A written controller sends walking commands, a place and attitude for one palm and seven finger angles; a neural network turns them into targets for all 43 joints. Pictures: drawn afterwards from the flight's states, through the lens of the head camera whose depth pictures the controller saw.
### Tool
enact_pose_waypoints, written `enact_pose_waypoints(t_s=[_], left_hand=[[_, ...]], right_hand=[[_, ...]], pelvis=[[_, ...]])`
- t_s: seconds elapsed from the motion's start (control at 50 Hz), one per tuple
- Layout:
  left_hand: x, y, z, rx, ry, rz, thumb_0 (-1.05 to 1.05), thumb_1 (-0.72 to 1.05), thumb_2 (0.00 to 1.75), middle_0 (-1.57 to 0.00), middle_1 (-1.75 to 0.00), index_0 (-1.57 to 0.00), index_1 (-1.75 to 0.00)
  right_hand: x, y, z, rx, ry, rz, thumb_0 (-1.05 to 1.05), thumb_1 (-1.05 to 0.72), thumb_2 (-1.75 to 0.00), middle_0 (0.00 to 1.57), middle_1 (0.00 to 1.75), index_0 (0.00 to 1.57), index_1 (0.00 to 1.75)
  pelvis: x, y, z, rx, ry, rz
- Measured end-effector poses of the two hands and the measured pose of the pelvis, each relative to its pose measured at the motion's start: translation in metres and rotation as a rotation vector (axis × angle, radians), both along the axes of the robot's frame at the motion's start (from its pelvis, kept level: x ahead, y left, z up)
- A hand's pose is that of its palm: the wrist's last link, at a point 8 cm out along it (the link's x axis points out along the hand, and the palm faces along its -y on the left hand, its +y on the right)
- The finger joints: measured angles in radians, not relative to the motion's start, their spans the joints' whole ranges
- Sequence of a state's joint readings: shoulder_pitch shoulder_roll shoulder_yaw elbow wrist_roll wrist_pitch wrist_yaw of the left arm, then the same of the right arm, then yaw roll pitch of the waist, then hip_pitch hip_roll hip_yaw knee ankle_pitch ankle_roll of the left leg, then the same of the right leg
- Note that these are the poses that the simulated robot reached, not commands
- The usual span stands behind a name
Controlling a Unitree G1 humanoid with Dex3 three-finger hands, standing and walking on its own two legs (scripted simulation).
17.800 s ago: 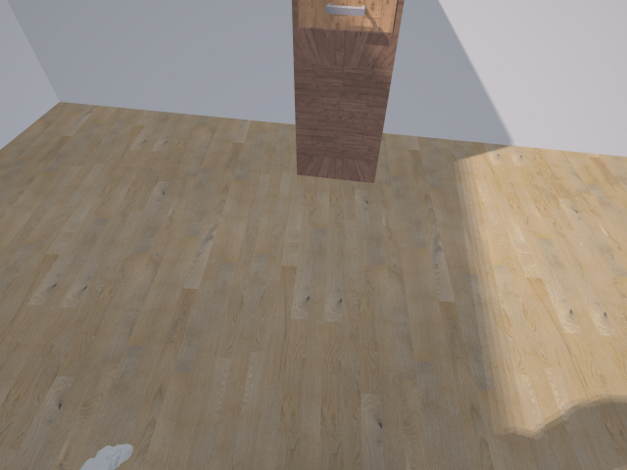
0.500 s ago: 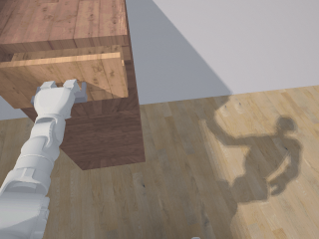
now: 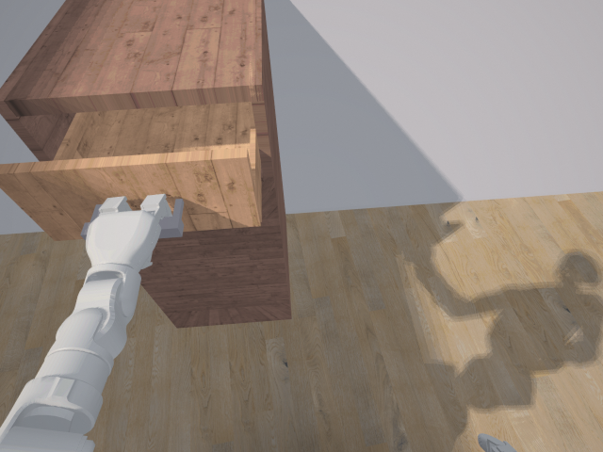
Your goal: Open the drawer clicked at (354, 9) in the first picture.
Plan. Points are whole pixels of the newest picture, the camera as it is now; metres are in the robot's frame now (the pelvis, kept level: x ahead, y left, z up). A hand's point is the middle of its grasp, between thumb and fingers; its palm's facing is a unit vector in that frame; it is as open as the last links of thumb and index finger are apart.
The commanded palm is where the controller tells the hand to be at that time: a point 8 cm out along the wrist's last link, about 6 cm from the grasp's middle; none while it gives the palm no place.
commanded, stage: pull the drawer open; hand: left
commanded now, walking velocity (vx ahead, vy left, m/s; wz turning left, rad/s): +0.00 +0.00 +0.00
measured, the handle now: (136, 218) +0.43 +0.27 +0.04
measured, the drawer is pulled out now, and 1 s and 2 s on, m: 0.12 0.24 0.30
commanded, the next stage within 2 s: open the thumb to release the handle in 1.86 s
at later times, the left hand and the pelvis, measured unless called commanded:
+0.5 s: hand (136, 283) +0.33 +0.25 +0.02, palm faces +0.00 -0.04 -1.00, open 5.5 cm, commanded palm +0.29 +0.24 +0.08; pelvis +0.00 -0.01 +0.00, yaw +0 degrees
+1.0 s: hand (127, 334) +0.26 +0.24 +0.02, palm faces +0.01 -0.07 -1.00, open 5.6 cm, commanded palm +0.23 +0.23 +0.08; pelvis +0.01 -0.01 +0.00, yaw +0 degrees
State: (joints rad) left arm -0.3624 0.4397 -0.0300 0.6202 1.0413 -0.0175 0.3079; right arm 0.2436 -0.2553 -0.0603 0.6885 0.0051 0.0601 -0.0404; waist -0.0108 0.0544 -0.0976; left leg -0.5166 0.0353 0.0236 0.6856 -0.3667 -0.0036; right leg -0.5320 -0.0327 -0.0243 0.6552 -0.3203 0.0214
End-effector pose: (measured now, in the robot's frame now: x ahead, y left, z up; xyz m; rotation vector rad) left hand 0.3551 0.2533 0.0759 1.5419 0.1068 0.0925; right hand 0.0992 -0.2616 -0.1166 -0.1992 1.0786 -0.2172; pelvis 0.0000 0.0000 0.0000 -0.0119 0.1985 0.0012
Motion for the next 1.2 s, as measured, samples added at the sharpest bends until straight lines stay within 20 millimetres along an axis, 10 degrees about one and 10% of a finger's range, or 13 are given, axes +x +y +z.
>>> enact_pose_waypoints(t_s=[0.42, 1.2], left_hand=[[-0.037, -0.005, 0.0, -0.009, -0.006, 0.014, 0.01, 0.73, 0.83, -0.32, -1.35, -0.4, -1.35], [-0.143, -0.019, 0.0, -0.039, -0.018, 0.069, 0.03, 0.71, 0.84, -0.31, -1.35, -0.42, -1.35]], right_hand=[[0.015, -0.003, 0.004, 0.001, -0.072, 0.019, 0.01, -0.9, -0.9, 0.2, 0.3, 0.2, 0.3], [0.106, 0.034, 0.023, 0.062, -0.259, 0.209, 0.01, -0.9, -0.9, 0.2, 0.3, 0.2, 0.3]], pelvis=[[-0.002, -0.006, 0.003, 0.011, -0.037, -0.007], [0.006, -0.013, 0.003, 0.017, -0.098, 0.005]])
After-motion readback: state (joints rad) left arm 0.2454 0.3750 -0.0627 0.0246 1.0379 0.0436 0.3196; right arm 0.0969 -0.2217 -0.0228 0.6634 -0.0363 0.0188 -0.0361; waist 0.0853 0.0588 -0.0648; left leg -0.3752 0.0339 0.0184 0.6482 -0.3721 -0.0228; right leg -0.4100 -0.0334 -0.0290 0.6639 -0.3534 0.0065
